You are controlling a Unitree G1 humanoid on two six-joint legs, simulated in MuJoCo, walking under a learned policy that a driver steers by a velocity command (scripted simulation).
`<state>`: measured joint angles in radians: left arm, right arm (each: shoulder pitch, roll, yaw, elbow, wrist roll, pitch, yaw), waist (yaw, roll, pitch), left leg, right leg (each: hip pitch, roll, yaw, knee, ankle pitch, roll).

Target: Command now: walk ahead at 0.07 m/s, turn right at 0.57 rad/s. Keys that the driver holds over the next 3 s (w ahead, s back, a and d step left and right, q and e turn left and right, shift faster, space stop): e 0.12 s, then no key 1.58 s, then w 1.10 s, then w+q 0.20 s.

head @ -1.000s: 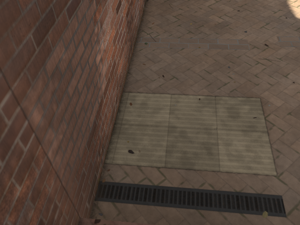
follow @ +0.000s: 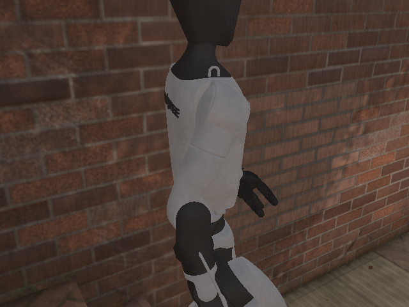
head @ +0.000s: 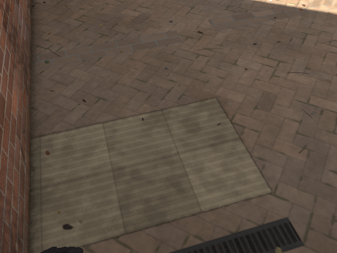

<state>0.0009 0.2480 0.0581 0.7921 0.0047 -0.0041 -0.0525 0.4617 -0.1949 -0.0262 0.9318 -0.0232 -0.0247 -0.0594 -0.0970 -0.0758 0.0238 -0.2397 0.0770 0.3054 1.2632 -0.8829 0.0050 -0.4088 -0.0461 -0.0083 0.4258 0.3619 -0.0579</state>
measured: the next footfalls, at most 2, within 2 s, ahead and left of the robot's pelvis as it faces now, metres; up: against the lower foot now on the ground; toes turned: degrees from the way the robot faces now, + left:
right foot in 0.04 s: +0.17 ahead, -0.07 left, -0.19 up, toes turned -2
left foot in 0.80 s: +0.12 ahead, +0.15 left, -0.19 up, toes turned -12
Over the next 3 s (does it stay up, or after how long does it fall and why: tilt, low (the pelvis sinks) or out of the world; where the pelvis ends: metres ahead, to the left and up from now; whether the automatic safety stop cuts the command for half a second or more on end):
stays up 0.77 -0.09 -0.26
